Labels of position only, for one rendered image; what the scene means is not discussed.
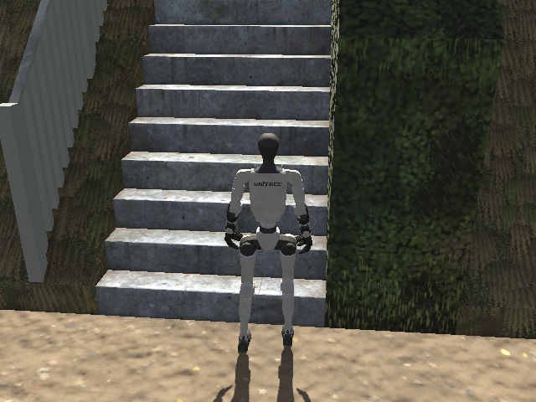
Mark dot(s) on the stairs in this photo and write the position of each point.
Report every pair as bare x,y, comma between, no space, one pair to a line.
221,73

